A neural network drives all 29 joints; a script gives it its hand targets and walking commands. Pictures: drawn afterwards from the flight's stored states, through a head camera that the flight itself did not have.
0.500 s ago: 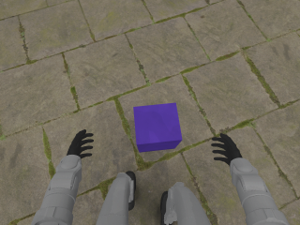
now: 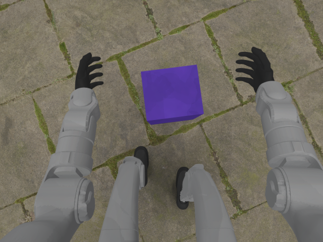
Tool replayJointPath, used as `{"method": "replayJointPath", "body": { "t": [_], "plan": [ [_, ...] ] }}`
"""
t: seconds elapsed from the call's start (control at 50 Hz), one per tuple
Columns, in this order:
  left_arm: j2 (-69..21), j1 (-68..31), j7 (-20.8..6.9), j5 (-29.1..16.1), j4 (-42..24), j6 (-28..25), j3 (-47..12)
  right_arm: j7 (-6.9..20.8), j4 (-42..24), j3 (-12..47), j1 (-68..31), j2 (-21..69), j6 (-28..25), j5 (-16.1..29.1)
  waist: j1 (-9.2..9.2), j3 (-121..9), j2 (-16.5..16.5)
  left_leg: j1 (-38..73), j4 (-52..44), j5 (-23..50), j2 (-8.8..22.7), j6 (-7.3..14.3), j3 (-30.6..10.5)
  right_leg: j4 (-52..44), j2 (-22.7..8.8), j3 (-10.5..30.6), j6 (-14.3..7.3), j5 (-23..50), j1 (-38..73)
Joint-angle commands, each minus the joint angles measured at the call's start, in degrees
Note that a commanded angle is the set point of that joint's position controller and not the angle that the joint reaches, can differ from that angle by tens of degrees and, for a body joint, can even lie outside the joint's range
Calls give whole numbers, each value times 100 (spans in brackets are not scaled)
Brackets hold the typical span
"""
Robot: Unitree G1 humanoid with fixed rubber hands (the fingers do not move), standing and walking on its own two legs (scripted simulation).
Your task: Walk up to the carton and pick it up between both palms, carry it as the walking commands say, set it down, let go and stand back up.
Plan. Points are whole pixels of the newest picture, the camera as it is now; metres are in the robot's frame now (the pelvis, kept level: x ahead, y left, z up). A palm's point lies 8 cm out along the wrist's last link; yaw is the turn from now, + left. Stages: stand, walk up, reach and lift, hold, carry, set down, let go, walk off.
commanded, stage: reach and lift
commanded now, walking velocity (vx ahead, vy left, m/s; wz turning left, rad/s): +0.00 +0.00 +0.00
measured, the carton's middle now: (170, 99) +0.49 -0.02 -0.53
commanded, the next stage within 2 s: none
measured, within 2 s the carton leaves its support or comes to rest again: neither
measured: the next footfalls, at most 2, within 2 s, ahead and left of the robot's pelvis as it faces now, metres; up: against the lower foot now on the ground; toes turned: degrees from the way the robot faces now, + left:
none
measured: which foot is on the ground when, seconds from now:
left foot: down 0.00-1.00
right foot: down 0.00-1.00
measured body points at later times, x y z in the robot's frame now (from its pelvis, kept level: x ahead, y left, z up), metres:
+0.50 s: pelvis +0.02 -0.01 -0.03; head +0.33 -0.02 +0.29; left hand +0.50 +0.20 -0.16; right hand +0.52 -0.22 -0.16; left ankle +0.13 +0.13 -0.63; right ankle +0.03 -0.09 -0.63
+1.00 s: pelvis -0.07 +0.01 -0.18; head +0.31 +0.00 +0.04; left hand +0.48 +0.19 -0.35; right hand +0.52 -0.19 -0.34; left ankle +0.13 +0.13 -0.63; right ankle +0.03 -0.09 -0.63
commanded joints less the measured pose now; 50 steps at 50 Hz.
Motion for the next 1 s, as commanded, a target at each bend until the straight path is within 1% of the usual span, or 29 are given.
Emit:
{"method": "replayJointPath", "body": {
  "t": [0.0,0.08,0.1,0.18,0.22,0.24,0.3,0.34,0.36,0.38,0.4,0.46,0.48,0.5,0.54,0.56,0.58,0.6,0.64,0.66,0.68,0.7,0.72,0.76,0.8,0.84,0.86,0.92,0.98],
  "plan": [
    [193,-1731,-9,-390,-911,-424,516,24,-535,-228,-1787,-1501,-339,348,323,-7170,168,5748,806,2838,-379,20,-413,-868,392,745,313,2118,74],
    [11,-1594,-133,-359,-285,-651,611,-11,-174,-126,-1889,-1310,-499,419,418,-6830,303,5112,924,3097,-321,91,-503,-940,331,1015,231,2407,-466],
    [-36,-1552,-169,-221,-109,-686,668,9,170,-352,-1736,-1302,-507,303,270,-6607,410,4947,943,2947,-288,46,-547,-878,304,925,249,2107,-1126],
    [0,-1392,-398,-238,83,-821,860,-75,-252,-389,-1701,-1187,-613,73,205,-6957,-90,4030,892,3296,-352,137,-402,-960,242,1037,425,3203,-442],
    [12,-1664,-507,-384,46,-805,766,-70,-361,-265,-2025,-1028,-532,185,198,-7242,-156,3870,638,2918,-327,177,-429,-1050,268,962,375,2923,-143],
    [440,-1715,-514,-288,-485,-896,1034,-61,-1087,-340,-2109,-1176,-581,82,346,-7795,-311,3888,761,3380,-344,180,-470,-771,329,931,396,3586,304],
    [536,-1371,-549,-231,-533,-989,1060,-74,-1076,-97,-1769,-984,-640,316,588,-8175,-303,3283,755,3411,-400,159,-332,-623,118,1252,457,4862,993],
    [689,-1359,-656,-230,-271,-1040,1219,-164,-1019,-247,-1706,-1058,-645,96,402,-7847,-522,2512,1012,3268,-425,196,-328,-464,6,1383,508,5296,910],
    [443,-1014,-713,-223,-3,-1077,1117,-135,-837,-151,-1541,-775,-638,104,541,-7417,-301,2069,836,2927,-473,180,-288,-336,124,1235,462,4863,776],
    [648,-1439,-693,-229,-790,-1147,1135,-163,-1509,-162,-1745,-570,-665,262,479,-8572,-265,2744,922,3535,-455,203,-357,-277,176,1182,467,5157,930],
    [711,-1041,-671,-156,-182,-1109,1242,-176,-975,-128,-1494,-666,-651,217,612,-7896,-420,2091,1087,3145,-454,152,-239,-153,131,1245,533,5070,658],
    [419,-1537,-807,-240,371,-1040,1065,-90,-131,-158,-1652,-517,-548,109,226,-6804,-438,1477,1279,2272,-383,158,-329,-14,244,1033,478,3435,-683],
    [300,-1553,-858,-151,294,-1057,1070,-95,-476,-222,-1818,-573,-593,227,448,-6562,-133,1280,1291,2358,-328,112,-290,-47,142,1242,476,3810,-738],
    [439,-1595,-821,-180,260,-1023,1068,-100,-395,-329,-1865,-603,-614,126,226,-6675,-328,1543,1328,2358,-344,130,-370,89,246,981,466,3415,-965],
    [633,-1784,-798,30,624,-1059,1301,-101,-88,-390,-2094,-916,-556,112,487,-6099,-91,1149,1595,1764,-342,31,-190,262,289,967,439,2406,-1863],
    [625,-2082,-751,38,412,-1040,1292,-123,140,-536,-2206,-1049,-525,-19,325,-6320,-108,1227,1725,1687,-278,-20,-242,302,303,948,430,2060,-2145],
    [774,-2394,-719,91,-111,-1062,1272,-179,-526,-465,-2641,-1131,-521,71,519,-6821,95,1421,1892,1635,-281,-77,-134,364,333,1022,350,2128,-1719],
    [668,-2591,-671,0,82,-992,1154,-135,227,-301,-2428,-913,-429,99,366,-6525,146,1572,2025,1517,-348,-65,-135,609,425,821,372,1733,-2153],
    [698,-2683,-540,-70,-94,-1011,1048,-152,-254,-131,-2731,-1070,-479,292,504,-7252,59,1669,2312,1510,-234,-38,-148,922,420,816,408,1655,-2238],
    [823,-2826,-510,-165,-235,-919,1067,-263,-681,-201,-3097,-1290,-421,177,311,-7807,-266,1732,2589,1433,-306,-17,-106,1146,460,781,389,1745,-1767],
    [1084,-3237,-420,-254,-925,-910,1063,-304,-1391,-81,-3564,-1355,-359,564,654,-8863,108,2277,2770,1686,-358,-38,85,1334,470,757,386,1681,-1566],
    [1194,-3142,-313,-314,-376,-821,994,-362,-951,-323,-3514,-1900,-261,288,422,-8648,-34,2035,2947,1268,-332,-80,21,1614,551,619,382,1379,-1683],
    [1267,-3540,-268,-460,-1169,-806,1080,-451,-1608,-53,-3677,-1743,-237,524,539,-9307,-164,2138,2943,1236,-339,-59,149,1506,506,694,363,1310,-1209],
    [1554,-3945,-91,-597,-1010,-575,972,-568,-1881,237,-4285,-1800,13,829,931,-9301,-60,2009,3156,553,-406,22,295,1730,512,687,330,641,-1119],
    [1120,-4009,-23,-813,-458,-286,689,-529,-997,404,-4351,-1806,222,885,637,-8942,-43,1990,3243,-387,-369,-42,262,1998,458,517,282,-241,-1530],
    [1440,-4372,93,-922,-1322,-193,649,-575,-1636,373,-4753,-2203,317,1001,634,-9988,111,2689,3644,102,-361,-87,250,2200,488,610,218,14,-1151],
    [1306,-4288,133,-986,-547,-108,460,-615,-939,328,-4657,-2351,354,871,369,-9688,-78,2605,3811,-111,-364,-116,224,2433,462,409,250,-191,-1527],
    [1671,-5001,284,-1232,-1348,18,374,-740,-1519,413,-5366,-2738,431,1097,371,-9955,74,2905,4038,-198,-379,-104,87,2620,460,565,170,-307,-1244],
    [1560,-5111,368,-1231,-709,94,137,-743,-386,328,-5156,-2645,494,1107,241,-9611,137,2572,4331,-349,-375,-142,53,2962,432,502,136,-396,-1608]
  ]
}}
